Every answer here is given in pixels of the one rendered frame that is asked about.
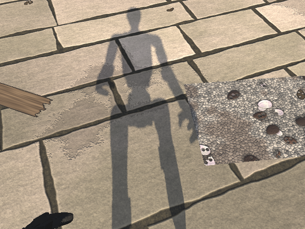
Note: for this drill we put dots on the robot left hand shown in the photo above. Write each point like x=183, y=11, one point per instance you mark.
x=50, y=221

